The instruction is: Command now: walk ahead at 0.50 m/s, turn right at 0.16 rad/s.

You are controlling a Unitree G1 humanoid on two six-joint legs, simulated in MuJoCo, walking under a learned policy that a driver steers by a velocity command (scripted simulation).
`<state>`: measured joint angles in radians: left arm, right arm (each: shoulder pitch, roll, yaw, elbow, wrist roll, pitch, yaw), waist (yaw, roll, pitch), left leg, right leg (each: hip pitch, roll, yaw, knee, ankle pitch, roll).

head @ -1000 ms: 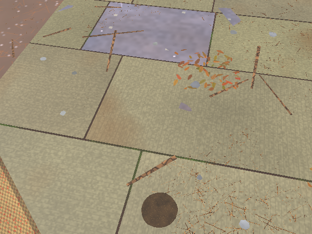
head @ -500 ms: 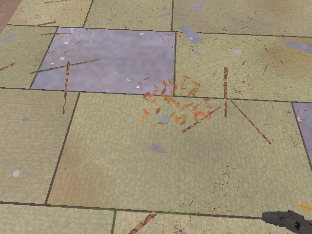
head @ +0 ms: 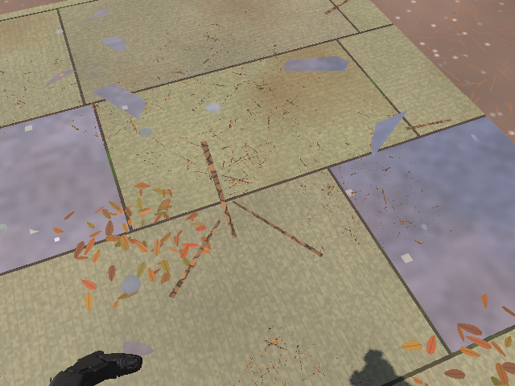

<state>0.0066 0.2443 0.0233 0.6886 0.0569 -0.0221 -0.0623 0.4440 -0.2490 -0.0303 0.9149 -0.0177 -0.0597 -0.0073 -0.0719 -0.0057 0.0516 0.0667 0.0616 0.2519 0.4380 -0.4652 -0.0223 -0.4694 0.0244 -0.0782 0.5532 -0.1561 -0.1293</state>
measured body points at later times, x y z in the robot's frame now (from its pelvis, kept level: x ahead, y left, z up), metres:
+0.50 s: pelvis +0.26 +0.01 +0.01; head +0.29 +0.02 +0.45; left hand +0.18 +0.26 -0.14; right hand +0.47 -0.18 -0.11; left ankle +0.38 +0.13 -0.70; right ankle +0.11 -0.08 -0.72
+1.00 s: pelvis +0.46 +0.07 +0.02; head +0.50 +0.09 +0.46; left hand +0.49 +0.37 -0.10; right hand +0.64 -0.17 -0.11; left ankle +0.38 +0.11 -0.72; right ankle +0.61 +0.00 -0.69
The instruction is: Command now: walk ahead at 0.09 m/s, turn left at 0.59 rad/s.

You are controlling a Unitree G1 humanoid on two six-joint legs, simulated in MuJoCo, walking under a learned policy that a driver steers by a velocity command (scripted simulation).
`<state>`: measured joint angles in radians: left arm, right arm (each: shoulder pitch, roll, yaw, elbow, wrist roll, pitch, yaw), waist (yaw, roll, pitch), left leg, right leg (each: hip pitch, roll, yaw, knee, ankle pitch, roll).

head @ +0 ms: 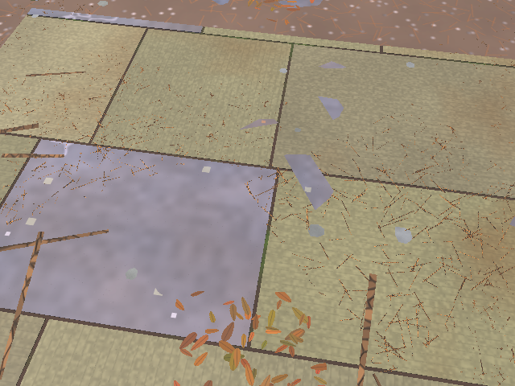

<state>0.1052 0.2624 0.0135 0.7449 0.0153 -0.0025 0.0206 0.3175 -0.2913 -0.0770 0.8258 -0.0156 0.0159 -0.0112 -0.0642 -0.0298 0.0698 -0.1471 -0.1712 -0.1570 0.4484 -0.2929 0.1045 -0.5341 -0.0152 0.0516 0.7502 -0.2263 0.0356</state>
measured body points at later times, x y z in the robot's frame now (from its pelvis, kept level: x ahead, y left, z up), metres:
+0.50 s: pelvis +0.04 -0.02 +0.00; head +0.05 -0.01 +0.45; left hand +0.09 +0.25 -0.13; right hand +0.16 -0.26 -0.13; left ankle +0.01 +0.09 -0.74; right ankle +0.10 -0.12 -0.74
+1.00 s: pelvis +0.05 -0.04 +0.00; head +0.08 -0.07 +0.45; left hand +0.14 +0.24 -0.11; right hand +0.13 -0.32 -0.13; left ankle +0.02 +0.10 -0.66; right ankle +0.07 -0.11 -0.74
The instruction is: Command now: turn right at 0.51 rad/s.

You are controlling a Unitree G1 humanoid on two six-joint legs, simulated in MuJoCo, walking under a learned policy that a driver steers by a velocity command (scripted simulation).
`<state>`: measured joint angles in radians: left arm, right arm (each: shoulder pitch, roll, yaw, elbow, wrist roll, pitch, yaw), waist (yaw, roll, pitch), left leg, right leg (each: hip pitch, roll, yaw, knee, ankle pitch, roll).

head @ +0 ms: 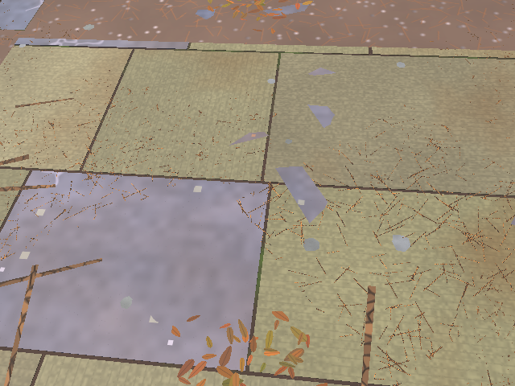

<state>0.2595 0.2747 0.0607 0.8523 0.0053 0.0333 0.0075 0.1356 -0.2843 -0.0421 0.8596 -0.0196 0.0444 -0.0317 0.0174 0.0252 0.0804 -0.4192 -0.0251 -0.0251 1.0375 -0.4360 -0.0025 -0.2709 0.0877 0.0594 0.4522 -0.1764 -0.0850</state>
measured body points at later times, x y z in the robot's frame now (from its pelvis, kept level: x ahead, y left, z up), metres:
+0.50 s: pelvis +0.01 +0.05 +0.00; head +0.04 +0.07 +0.45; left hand +0.18 +0.30 -0.13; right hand +0.04 -0.25 -0.09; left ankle +0.03 +0.14 -0.74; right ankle -0.04 -0.07 -0.67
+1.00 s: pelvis +0.05 +0.03 +0.01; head +0.05 +0.03 +0.46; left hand +0.12 +0.30 -0.14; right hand +0.06 -0.26 -0.12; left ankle +0.12 +0.13 -0.70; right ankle -0.06 -0.05 -0.74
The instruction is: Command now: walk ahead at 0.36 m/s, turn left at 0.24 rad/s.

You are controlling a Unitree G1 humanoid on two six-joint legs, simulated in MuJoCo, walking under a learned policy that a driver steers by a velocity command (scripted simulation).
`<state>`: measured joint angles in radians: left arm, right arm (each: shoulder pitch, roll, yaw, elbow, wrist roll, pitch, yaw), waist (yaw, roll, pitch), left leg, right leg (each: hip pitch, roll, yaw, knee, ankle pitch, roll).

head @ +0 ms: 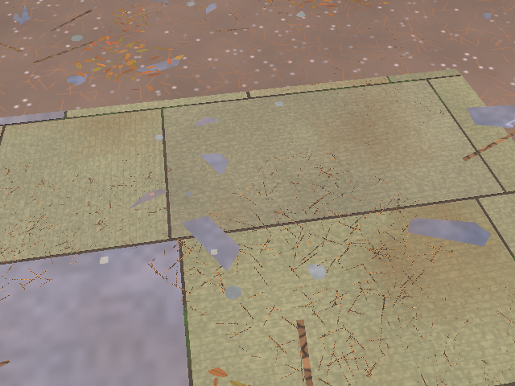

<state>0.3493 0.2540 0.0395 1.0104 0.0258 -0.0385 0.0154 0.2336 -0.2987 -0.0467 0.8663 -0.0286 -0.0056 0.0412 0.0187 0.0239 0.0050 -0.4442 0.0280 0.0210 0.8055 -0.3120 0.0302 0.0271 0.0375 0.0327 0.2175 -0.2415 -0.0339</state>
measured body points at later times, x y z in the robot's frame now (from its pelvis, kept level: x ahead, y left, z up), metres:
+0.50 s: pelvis +0.22 +0.09 +0.00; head +0.25 +0.12 +0.45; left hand +0.33 +0.37 -0.12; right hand +0.26 -0.18 -0.13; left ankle +0.12 +0.12 -0.75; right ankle +0.42 -0.03 -0.69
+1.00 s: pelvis +0.51 +0.16 +0.00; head +0.53 +0.17 +0.45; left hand +0.36 +0.38 -0.13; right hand +0.77 +0.02 -0.11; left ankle +0.54 +0.33 -0.69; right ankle +0.50 +0.06 -0.75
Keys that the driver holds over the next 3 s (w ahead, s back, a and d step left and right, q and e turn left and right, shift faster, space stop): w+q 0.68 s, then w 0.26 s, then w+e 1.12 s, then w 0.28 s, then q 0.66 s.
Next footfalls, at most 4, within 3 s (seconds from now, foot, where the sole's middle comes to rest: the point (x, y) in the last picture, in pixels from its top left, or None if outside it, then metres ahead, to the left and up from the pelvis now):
0.14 left None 0.16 0.13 -0.78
0.66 right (248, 383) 0.54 0.07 -0.78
1.16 left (140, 334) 0.67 0.38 -0.78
1.68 right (195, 243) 0.98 0.26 -0.78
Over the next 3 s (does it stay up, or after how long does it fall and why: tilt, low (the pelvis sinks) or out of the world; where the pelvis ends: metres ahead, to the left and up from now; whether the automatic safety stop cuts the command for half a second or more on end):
stays up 1.33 0.29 -0.01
